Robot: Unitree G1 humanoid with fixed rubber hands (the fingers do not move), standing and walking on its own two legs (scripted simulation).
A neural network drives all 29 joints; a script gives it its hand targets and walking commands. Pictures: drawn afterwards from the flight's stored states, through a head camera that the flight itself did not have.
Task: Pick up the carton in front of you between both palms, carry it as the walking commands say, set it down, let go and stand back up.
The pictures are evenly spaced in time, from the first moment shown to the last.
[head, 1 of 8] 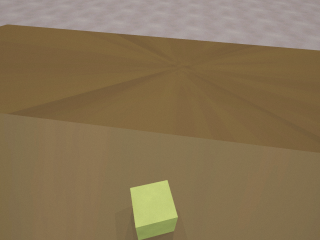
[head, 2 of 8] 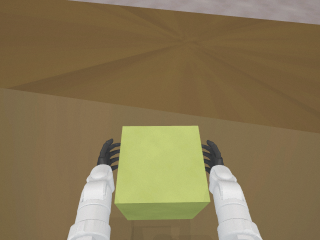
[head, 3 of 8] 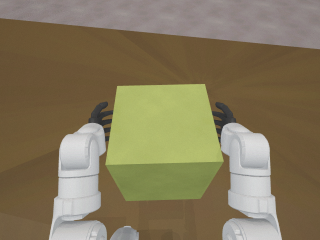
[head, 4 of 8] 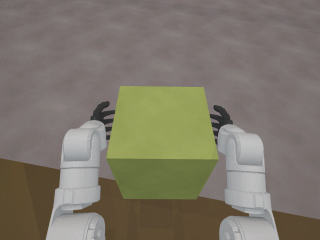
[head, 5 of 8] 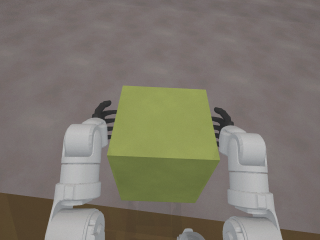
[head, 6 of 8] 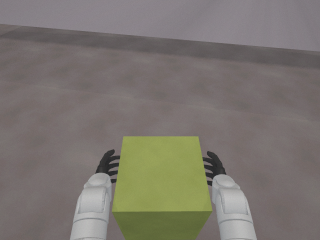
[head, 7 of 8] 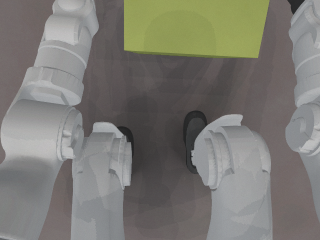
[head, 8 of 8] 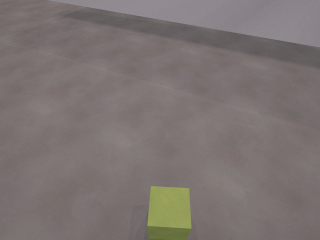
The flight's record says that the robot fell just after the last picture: no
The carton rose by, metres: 0.69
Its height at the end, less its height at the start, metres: -0.45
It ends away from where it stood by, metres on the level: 5.75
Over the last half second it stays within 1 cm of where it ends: yes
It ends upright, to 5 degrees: yes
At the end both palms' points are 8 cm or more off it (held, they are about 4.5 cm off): yes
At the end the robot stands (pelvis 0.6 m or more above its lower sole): yes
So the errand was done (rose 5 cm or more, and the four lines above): yes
